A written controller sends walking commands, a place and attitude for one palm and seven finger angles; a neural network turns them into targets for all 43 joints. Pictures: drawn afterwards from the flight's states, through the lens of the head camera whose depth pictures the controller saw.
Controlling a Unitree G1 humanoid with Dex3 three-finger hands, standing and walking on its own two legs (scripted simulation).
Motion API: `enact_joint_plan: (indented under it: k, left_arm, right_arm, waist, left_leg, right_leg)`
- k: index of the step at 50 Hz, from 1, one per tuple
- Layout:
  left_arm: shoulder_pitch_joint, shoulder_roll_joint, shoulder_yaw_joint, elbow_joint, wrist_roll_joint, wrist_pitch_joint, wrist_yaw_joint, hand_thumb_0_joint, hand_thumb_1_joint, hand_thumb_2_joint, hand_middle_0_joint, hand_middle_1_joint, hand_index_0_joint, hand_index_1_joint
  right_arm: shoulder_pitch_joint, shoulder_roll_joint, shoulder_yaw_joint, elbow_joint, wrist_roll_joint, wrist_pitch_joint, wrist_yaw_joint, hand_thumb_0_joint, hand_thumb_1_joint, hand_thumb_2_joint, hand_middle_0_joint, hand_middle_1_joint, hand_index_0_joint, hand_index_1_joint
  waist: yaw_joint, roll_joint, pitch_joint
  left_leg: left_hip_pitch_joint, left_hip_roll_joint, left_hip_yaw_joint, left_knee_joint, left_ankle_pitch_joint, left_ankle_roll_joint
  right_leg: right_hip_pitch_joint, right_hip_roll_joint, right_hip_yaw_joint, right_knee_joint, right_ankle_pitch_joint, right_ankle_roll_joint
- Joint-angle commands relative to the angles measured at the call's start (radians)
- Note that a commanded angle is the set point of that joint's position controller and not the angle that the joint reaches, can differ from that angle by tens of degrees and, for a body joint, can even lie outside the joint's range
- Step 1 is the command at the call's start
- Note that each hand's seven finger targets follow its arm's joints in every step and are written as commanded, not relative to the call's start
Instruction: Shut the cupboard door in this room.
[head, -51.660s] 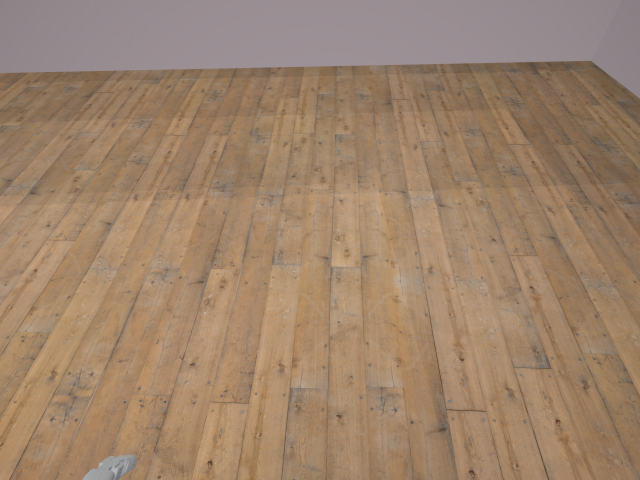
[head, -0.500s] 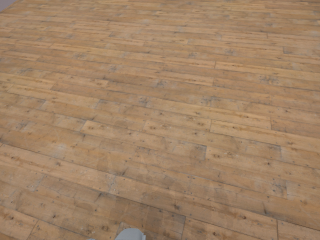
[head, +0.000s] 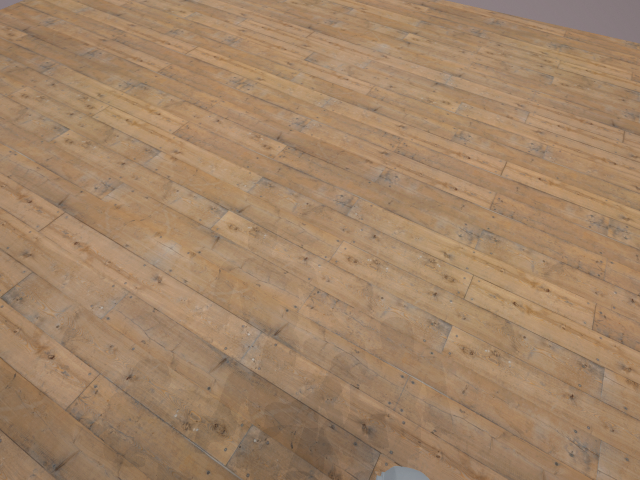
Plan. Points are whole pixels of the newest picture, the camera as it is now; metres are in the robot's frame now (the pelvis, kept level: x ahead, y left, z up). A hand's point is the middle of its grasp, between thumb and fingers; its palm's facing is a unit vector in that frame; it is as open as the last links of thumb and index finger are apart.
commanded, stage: turn or walk to find it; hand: left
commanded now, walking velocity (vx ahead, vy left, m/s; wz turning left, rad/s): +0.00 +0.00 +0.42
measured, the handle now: out of the picture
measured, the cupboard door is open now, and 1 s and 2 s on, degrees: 88 88 88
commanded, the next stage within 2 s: none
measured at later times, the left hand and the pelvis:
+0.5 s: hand out of the picture +0.03 +0.15 -0.15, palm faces +0.25 -0.93 -0.26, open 7.3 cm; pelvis +0.00 -0.05 +0.00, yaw +14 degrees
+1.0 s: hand out of the picture +0.00 +0.21 -0.16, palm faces +0.44 -0.86 -0.24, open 7.4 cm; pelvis +0.01 -0.02 +0.00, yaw +25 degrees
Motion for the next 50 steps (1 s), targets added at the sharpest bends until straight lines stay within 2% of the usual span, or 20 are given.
enact_joint_plan:
  k: [1, 6, 8, 9, 10, 11, 12, 14, 16, 22, 27, 30, 31, 32, 33, 34, 36, 39, 46, 50]
  left_arm:
    - [-0.047, 0.06, 0.013, -0.097, -0.003, -0.016, 0.01, 0.0, 0.9, 0.9, -0.2, -0.3, -0.2, -0.3]
    - [-0.004, 0.047, 0.01, -0.099, -0.012, -0.034, 0.01, 0.0, 0.9, 0.9, -0.2, -0.3, -0.2, -0.3]
    - [0.072, 0.079, 0.016, -0.083, -0.011, -0.053, 0.014, 0.0, 0.9, 0.9, -0.2, -0.3, -0.2, -0.3]
    - [0.109, 0.158, 0.03, -0.076, 0.004, -0.065, 0.024, 0.0, 0.9, 0.9, -0.2, -0.3, -0.2, -0.3]
    - [0.127, 0.223, 0.041, -0.079, 0.009, -0.065, 0.027, 0.0, 0.9, 0.9, -0.2, -0.3, -0.2, -0.3]
    - [0.112, 0.2, 0.035, -0.088, 0.002, -0.061, 0.029, 0.0, 0.9, 0.9, -0.2, -0.3, -0.2, -0.3]
    - [0.048, 0.152, 0.039, -0.096, 0.0, -0.065, 0.038, 0.0, 0.9, 0.9, -0.2, -0.3, -0.2, -0.3]
    - [-0.032, 0.121, 0.024, -0.122, 0.0, -0.059, 0.033, 0.0, 0.9, 0.9, -0.2, -0.3, -0.2, -0.3]
    - [-0.026, 0.101, 0.02, -0.125, 0.002, -0.065, 0.03, 0.0, 0.9, 0.9, -0.2, -0.3, -0.2, -0.3]
    - [0.077, 0.126, 0.031, -0.087, 0.01, -0.064, 0.028, 0.0, 0.9, 0.9, -0.2, -0.3, -0.2, -0.3]
    - [0.106, 0.164, 0.048, -0.068, 0.017, -0.057, 0.027, 0.0, 0.9, 0.9, -0.2, -0.3, -0.2, -0.3]
    - [0.078, 0.178, 0.051, -0.064, 0.007, -0.051, 0.024, 0.0, 0.9, 0.9, -0.2, -0.3, -0.2, -0.3]
    - [0.072, 0.164, 0.048, -0.068, -0.003, -0.046, 0.022, 0.0, 0.9, 0.9, -0.2, -0.3, -0.2, -0.3]
    - [0.08, 0.108, 0.038, -0.089, -0.008, -0.04, 0.017, 0.0, 0.9, 0.9, -0.2, -0.3, -0.2, -0.3]
    - [0.035, 0.051, 0.011, -0.119, -0.007, -0.033, 0.016, 0.0, 0.9, 0.9, -0.2, -0.3, -0.2, -0.3]
    - [0.008, 0.078, 0.014, -0.119, -0.004, -0.025, 0.021, 0.0, 0.9, 0.9, -0.2, -0.3, -0.2, -0.3]
    - [-0.025, 0.076, 0.022, -0.091, -0.001, -0.018, 0.016, 0.0, 0.9, 0.9, -0.2, -0.3, -0.2, -0.3]
    - [0.015, 0.075, 0.023, -0.059, 0.0, -0.017, 0.003, 0.0, 0.9, 0.9, -0.2, -0.3, -0.2, -0.3]
    - [-0.041, 0.063, 0.015, -0.093, -0.005, -0.016, 0.008, 0.0, 0.9, 0.9, -0.2, -0.3, -0.2, -0.3]
    - [-0.03, 0.048, 0.009, -0.105, -0.01, -0.025, 0.009, 0.0, 0.9, 0.9, -0.2, -0.3, -0.2, -0.3]
  right_arm:
    - [0.079, -0.206, -0.064, -0.044, -0.003, -0.007, -0.011, 0.0, -0.9, -0.9, 0.2, 0.3, 0.2, 0.3]
    - [0.054, -0.208, -0.075, -0.053, -0.005, 0.001, -0.008, 0.0, -0.9, -0.9, 0.2, 0.3, 0.2, 0.3]
    - [0.044, -0.183, -0.072, -0.057, 0.006, -0.001, -0.004, 0.0, -0.9, -0.9, 0.2, 0.3, 0.2, 0.3]
    - [0.065, -0.122, -0.066, -0.065, 0.015, -0.003, 0.004, 0.0, -0.9, -0.9, 0.2, 0.3, 0.2, 0.3]
    - [0.034, -0.095, -0.061, -0.097, 0.012, -0.001, 0.003, 0.0, -0.9, -0.9, 0.2, 0.3, 0.2, 0.3]
    - [0.035, -0.135, -0.072, -0.089, 0.007, 0.013, 0.001, 0.0, -0.9, -0.9, 0.2, 0.3, 0.2, 0.3]
    - [0.051, -0.133, -0.075, -0.069, 0.001, 0.027, 0.003, 0.0, -0.9, -0.9, 0.2, 0.3, 0.2, 0.3]
    - [0.072, -0.126, -0.075, -0.028, -0.001, 0.036, 0.017, 0.0, -0.9, -0.9, 0.2, 0.3, 0.2, 0.3]
    - [0.092, -0.112, -0.069, -0.015, -0.002, 0.037, 0.023, 0.0, -0.9, -0.9, 0.2, 0.3, 0.2, 0.3]
    - [0.008, -0.093, -0.058, -0.032, 0.002, 0.039, 0.026, 0.0, -0.9, -0.9, 0.2, 0.3, 0.2, 0.3]
    - [-0.042, -0.077, -0.039, -0.056, 0.01, 0.019, 0.025, 0.0, -0.9, -0.9, 0.2, 0.3, 0.2, 0.3]
    - [0.031, -0.096, -0.04, -0.043, 0.009, 0.006, 0.022, 0.0, -0.9, -0.9, 0.2, 0.3, 0.2, 0.3]
    - [0.077, -0.132, -0.049, -0.033, 0.007, -0.002, 0.023, 0.0, -0.9, -0.9, 0.2, 0.3, 0.2, 0.3]
    - [0.123, -0.231, -0.072, -0.034, -0.001, -0.011, 0.018, 0.0, -0.9, -0.9, 0.2, 0.3, 0.2, 0.3]
    - [0.174, -0.304, -0.089, -0.026, 0.006, -0.005, 0.007, 0.0, -0.9, -0.9, 0.2, 0.3, 0.2, 0.3]
    - [0.164, -0.294, -0.084, -0.02, 0.003, 0.004, 0.003, 0.0, -0.9, -0.9, 0.2, 0.3, 0.2, 0.3]
    - [0.075, -0.237, -0.071, -0.035, -0.004, -0.002, -0.015, 0.0, -0.9, -0.9, 0.2, 0.3, 0.2, 0.3]
    - [0.028, -0.203, -0.054, -0.049, -0.001, -0.01, -0.017, 0.0, -0.9, -0.9, 0.2, 0.3, 0.2, 0.3]
    - [0.088, -0.203, -0.062, -0.043, -0.002, -0.009, -0.013, 0.0, -0.9, -0.9, 0.2, 0.3, 0.2, 0.3]
    - [0.057, -0.21, -0.071, -0.054, -0.006, -0.001, -0.01, 0.0, -0.9, -0.9, 0.2, 0.3, 0.2, 0.3]
  waist:
    - [-0.048, 0.169, -0.07]
    - [-0.024, 0.18, -0.123]
    - [0.019, 0.103, -0.161]
    - [0.028, -0.11, -0.201]
    - [0.046, -0.298, -0.157]
    - [0.037, -0.183, -0.144]
    - [0.006, -0.21, -0.107]
    - [-0.028, -0.145, -0.046]
    - [-0.033, -0.151, -0.057]
    - [0.014, -0.161, -0.046]
    - [0.04, -0.189, -0.085]
    - [-0.009, -0.154, -0.133]
    - [-0.04, -0.07, -0.164]
    - [-0.066, 0.197, -0.21]
    - [-0.09, 0.347, -0.206]
    - [-0.088, 0.232, -0.19]
    - [-0.061, 0.253, -0.109]
    - [-0.024, 0.163, -0.074]
    - [-0.047, 0.166, -0.072]
    - [-0.036, 0.194, -0.098]
  left_leg:
    - [0.1, 0.265, -0.253, -0.108, 0.405, 0.13]
    - [0.036, 0.223, -0.288, -0.014, 0.47, 0.105]
    - [-0.065, 0.159, -0.259, 0.09, 0.323, 0.037]
    - [-0.24, 0.057, -0.149, 0.26, 0.035, -0.033]
    - [-0.362, -0.046, -0.044, 0.48, -0.381, -0.08]
    - [-0.328, -0.006, -0.099, 0.642, -0.374, -0.074]
    - [-0.344, 0.026, -0.123, 0.716, -0.319, -0.076]
    - [-0.347, 0.046, -0.086, 0.804, -0.194, -0.094]
    - [-0.34, 0.047, -0.056, 0.786, -0.137, -0.107]
    - [-0.304, 0.06, 0.006, 0.575, -0.18, -0.125]
    - [-0.212, 0.055, 0.064, 0.312, -0.226, -0.109]
    - [-0.036, 0.037, 0.098, 0.075, -0.046, -0.091]
    - [0.107, 0.062, 0.07, -0.047, 0.097, -0.077]
    - [0.272, 0.267, -0.211, -0.093, 0.328, 0.009]
    - [0.28, 0.443, -0.4, -0.104, 0.694, 0.133]
    - [0.234, 0.465, -0.325, -0.082, 0.614, 0.187]
    - [0.149, 0.351, -0.278, -0.1, 0.497, 0.157]
    - [0.108, 0.268, -0.18, -0.105, 0.466, 0.104]
    - [0.117, 0.264, -0.239, -0.104, 0.452, 0.123]
    - [0.068, 0.247, -0.27, -0.055, 0.458, 0.12]
  right_leg:
    - [-0.031, 0.015, -0.003, -0.121, -0.042, 0.01]
    - [0.171, 0.077, -0.04, -0.43, 0.035, -0.008]
    - [0.372, 0.037, -0.019, -0.684, 0.252, -0.019]
    - [0.543, -0.173, 0.164, -0.742, 0.372, -0.075]
    - [0.511, -0.387, 0.358, -0.736, 0.583, -0.199]
    - [0.399, -0.393, 0.303, -0.735, 0.554, -0.253]
    - [0.347, -0.353, 0.255, -0.756, 0.489, -0.242]
    - [0.298, -0.251, 0.124, -0.745, 0.388, -0.201]
    - [0.314, -0.213, 0.044, -0.74, 0.411, -0.178]
    - [0.377, -0.238, -0.01, -0.727, 0.501, -0.194]
    - [0.428, -0.267, -0.038, -0.645, 0.631, -0.215]
    - [0.372, -0.245, -0.094, -0.539, 0.587, -0.155]
    - [0.282, -0.214, -0.134, -0.43, 0.506, -0.11]
    - [0.071, -0.09, -0.18, -0.222, 0.167, -0.04]
    - [-0.077, -0.005, -0.112, -0.062, -0.283, -0.003]
    - [-0.065, -0.031, -0.046, 0.02, -0.275, -0.023]
    - [-0.1, -0.031, -0.001, 0.065, -0.143, -0.016]
    - [-0.075, -0.01, -0.007, 0.074, -0.023, -0.006]
    - [-0.048, 0.014, -0.005, -0.085, -0.033, 0.01]
    - [0.078, 0.052, -0.032, -0.291, -0.036, 0.001]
